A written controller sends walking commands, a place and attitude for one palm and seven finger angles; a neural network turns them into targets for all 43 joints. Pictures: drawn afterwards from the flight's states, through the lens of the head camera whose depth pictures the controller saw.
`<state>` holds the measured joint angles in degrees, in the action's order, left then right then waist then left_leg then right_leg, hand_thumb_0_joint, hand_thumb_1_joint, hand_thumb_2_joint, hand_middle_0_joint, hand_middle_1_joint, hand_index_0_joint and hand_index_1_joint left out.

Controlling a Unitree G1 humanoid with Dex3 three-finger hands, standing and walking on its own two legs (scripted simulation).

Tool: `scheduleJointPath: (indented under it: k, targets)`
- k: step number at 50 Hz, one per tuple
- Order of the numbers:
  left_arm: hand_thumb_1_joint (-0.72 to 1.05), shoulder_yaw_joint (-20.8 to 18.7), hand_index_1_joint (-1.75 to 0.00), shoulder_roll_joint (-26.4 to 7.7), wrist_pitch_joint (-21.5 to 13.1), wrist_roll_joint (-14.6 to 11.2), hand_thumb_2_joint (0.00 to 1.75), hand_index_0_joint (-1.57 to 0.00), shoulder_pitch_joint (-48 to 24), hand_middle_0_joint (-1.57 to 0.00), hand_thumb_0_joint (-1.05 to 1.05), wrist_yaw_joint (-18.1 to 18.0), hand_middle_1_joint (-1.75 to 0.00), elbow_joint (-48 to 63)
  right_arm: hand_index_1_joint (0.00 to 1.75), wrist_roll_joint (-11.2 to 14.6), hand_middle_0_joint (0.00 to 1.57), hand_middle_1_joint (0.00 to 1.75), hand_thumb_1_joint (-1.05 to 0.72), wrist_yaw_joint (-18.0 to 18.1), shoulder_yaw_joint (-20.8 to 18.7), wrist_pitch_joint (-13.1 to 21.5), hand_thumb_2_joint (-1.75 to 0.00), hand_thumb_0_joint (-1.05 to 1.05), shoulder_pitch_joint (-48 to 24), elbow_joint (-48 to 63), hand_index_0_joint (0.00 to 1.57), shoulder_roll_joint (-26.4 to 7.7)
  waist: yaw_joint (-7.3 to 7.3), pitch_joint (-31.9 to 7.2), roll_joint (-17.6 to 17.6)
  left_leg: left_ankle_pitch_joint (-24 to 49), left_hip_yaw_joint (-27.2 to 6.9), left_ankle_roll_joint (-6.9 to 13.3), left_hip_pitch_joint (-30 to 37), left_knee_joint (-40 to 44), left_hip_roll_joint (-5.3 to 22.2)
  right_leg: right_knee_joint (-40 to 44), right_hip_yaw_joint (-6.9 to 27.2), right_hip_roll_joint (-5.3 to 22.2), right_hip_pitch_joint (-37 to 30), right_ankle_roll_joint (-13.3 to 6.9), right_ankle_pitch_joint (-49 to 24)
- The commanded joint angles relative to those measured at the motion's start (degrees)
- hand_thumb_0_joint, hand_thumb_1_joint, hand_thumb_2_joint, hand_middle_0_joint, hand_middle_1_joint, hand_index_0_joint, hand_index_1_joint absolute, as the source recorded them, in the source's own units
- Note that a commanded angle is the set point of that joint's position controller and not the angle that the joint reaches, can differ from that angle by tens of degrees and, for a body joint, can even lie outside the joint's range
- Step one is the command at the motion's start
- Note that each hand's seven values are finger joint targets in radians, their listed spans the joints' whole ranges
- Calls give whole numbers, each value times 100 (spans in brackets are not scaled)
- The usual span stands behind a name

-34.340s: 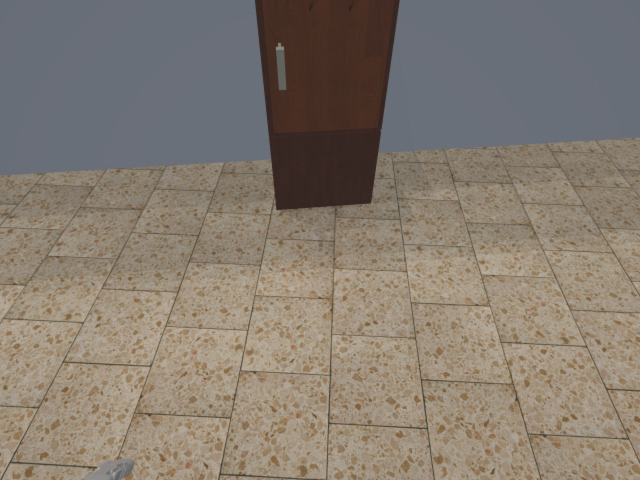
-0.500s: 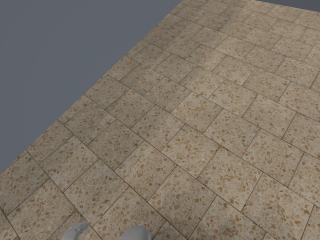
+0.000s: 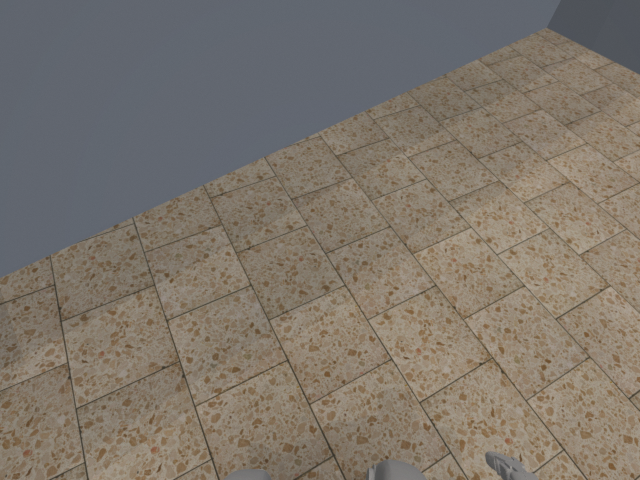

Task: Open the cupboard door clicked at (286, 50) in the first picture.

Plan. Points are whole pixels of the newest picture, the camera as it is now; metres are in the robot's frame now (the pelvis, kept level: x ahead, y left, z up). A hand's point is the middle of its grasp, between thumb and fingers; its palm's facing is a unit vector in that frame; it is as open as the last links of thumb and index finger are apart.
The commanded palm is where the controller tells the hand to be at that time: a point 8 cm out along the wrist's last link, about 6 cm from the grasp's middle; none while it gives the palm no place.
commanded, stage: turn to face it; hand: left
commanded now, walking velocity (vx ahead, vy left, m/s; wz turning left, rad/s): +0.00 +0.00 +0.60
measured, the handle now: out of the picture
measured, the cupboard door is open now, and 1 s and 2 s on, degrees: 44 44 44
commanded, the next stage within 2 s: none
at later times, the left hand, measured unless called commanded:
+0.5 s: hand out of the picture +0.05 +0.13 -0.14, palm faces +0.28 -0.92 -0.27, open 7.4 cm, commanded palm none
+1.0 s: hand out of the picture +0.02 +0.18 -0.15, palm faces +0.57 -0.78 -0.26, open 7.4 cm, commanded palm none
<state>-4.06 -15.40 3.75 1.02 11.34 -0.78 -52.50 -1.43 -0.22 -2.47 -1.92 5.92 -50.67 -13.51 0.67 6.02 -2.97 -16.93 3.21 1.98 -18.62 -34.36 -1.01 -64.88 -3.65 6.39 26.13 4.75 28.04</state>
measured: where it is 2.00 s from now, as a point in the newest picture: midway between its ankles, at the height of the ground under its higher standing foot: outside the picture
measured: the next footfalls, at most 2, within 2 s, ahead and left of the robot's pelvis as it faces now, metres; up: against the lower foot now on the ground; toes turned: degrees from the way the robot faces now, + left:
right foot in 0.28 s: +0.06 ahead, -0.16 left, +0.00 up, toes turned +7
left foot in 0.68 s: +0.03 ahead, +0.07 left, +0.00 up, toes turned +32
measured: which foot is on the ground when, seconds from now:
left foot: down 0.00-0.28, up 0.30-0.66, down 0.68-1.00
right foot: up 0.00-0.26, down 0.28-0.68, up 0.70-1.00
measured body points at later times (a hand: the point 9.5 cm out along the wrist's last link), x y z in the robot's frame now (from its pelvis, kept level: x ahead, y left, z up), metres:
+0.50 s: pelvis +0.03 -0.07 +0.02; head +0.09 -0.08 +0.46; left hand +0.04 +0.18 -0.12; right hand +0.17 -0.31 -0.14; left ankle -0.03 +0.07 -0.65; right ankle +0.02 -0.17 -0.73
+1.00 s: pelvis +0.05 -0.06 +0.01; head +0.09 -0.03 +0.46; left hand -0.01 +0.22 -0.13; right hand +0.27 -0.22 -0.13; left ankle +0.00 +0.05 -0.73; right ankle +0.15 -0.19 -0.68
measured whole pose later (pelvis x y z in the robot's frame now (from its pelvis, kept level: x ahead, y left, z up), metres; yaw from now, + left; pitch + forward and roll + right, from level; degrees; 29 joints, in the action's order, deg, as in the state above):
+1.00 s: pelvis +0.05 -0.06 +0.01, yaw +35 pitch +1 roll -1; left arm -3.6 -14.8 2.8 0.8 7.9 -0.2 -49.3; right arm -1.6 -0.3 -2.5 -2.6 9.0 -52.2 -13.0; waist -0.4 5.3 -0.3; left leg -13.6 -3.6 0.2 -17.0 -29.2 -0.8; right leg -50.9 -0.3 4.6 25.7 5.6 23.7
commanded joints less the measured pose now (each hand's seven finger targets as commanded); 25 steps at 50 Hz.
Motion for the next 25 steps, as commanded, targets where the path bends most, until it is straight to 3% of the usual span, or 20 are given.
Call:
scheduleJointPath:
  k: [1, 7, 9, 11, 12, 13, 14, 15, 16, 18, 20, 23, 25]
  targets:
    - [90, -121, -30, -401, -175, 20, 90, -20, -11, -20, 0, 32, -30, 495, 30, 23, 20, 30, -90, 98, -303, 127, -90, 0, 284, 279, 20, -1147, -87, -799, 928, 2041, -1558, 656, 787, 1537, 1378, -30, 384, -64, 499, 114, -629]
    - [90, -63, -30, -289, -200, -11, 90, -20, -361, -20, 0, 15, -30, 710, 30, -16, 20, 30, -90, 58, -391, 79, -90, 0, 415, 228, 20, -1206, -200, -827, 1093, 1618, -1923, 723, 619, 1415, 1263, 1547, 245, -362, -70, 101, -380]
    - [90, -54, -30, -281, -234, -30, 90, -20, -192, -20, 0, 8, -30, 721, 30, -16, 20, 30, -90, 55, -414, 54, -90, 0, 301, 274, 20, -1214, -124, -914, 1346, 1810, -2064, 691, 456, 1226, 1204, 2198, 184, -515, -540, 58, -399]
    - [90, -73, -30, -322, -294, -49, 90, -20, 176, -20, 0, -5, -30, 629, 30, 24, 20, 30, -90, 58, -442, 30, -90, 0, 161, 316, 20, -1160, 47, -1060, 1268, 1874, -2071, 524, 130, 852, 1009, 3190, 113, -639, -1359, 11, -1021]
    - [90, -118, -30, -474, -357, -43, 90, -20, 438, -20, 0, -29, -30, 574, 30, 69, 20, 30, -90, 52, -432, 29, -90, 0, 105, 358, 20, -1041, 200, -1145, 876, 1443, -1921, 279, -325, 463, 742, 4039, 239, -459, -2101, -23, -1558]
    - [90, -217, -30, -993, -435, 49, 90, -20, 687, -20, 0, -85, -30, 559, 30, 137, 20, 30, -90, 14, -391, 33, -90, 0, 176, 437, 20, -677, 306, -1331, -488, -44, -1257, -146, -1286, -625, 81, 4847, 1529, 813, -2958, -358, -1628]
    - [90, -258, -30, -1350, -423, 82, 90, -20, 610, -20, 0, -120, -30, 594, 30, 114, 20, 30, -90, 5, -367, 42, -90, 0, 104, 555, 20, -507, 334, -1139, -1615, -1950, -509, -452, -1748, -2158, -399, 5017, 2740, 2231, -2584, -1058, -2476]
    - [90, -171, -30, -1171, -414, 39, 90, -20, 440, -20, 0, -137, -30, 614, 30, 60, 20, 30, -90, -18, -395, 1, -90, 0, 147, 494, 20, -731, 212, -955, -1073, -1816, -797, -377, -1601, -3143, -46, 4841, 2283, 2202, -1972, -1310, -2653]
    - [90, -94, -30, -732, -455, 27, 90, -20, 37, -20, 0, -161, -30, 667, 30, 31, 20, 30, -90, -29, -415, -56, -90, 0, 289, 297, 20, -736, -50, -720, -1164, -1360, -908, -408, -1674, -3552, 143, 4831, 1836, 1782, -1753, -1222, -2774]
    - [90, -25, -30, -539, -413, -13, 90, -20, -269, -20, 0, -143, -30, 742, 30, 49, 20, 30, -90, -92, -386, -132, -90, 0, 395, 147, 20, -571, -232, -660, -887, -766, -582, -552, -1615, -3763, 231, 4469, 774, 1204, -1839, -1019, -3674]
    - [90, -25, -30, -497, -458, -1, 90, -20, -87, -20, 0, -144, -30, 708, 30, 67, 20, 30, -90, -120, -307, -130, -90, 0, 284, 140, 20, -460, -169, -710, -863, -656, -345, -627, -1597, -3262, 244, 4307, 266, 1083, -2252, -951, -4481]
    - [90, -86, -30, -591, -462, 18, 90, -20, 391, -20, 0, -145, -30, 538, 30, 78, 20, 30, -90, -136, -247, -121, -90, 0, -75, 189, 20, -359, 87, -774, -788, -750, -61, -655, -1467, -2320, 215, 4122, 25, 1153, -2778, -945, -5075]
    - [90, -127, -30, -703, -451, 33, 90, -20, 593, -20, 0, -140, -30, 469, 30, 76, 20, 30, -90, -143, -195, -97, -90, 0, -227, 233, 20, -293, 179, -817, -770, -787, 117, -625, -1268, -1686, 206, 3952, -73, 1253, -2904, -975, -5398]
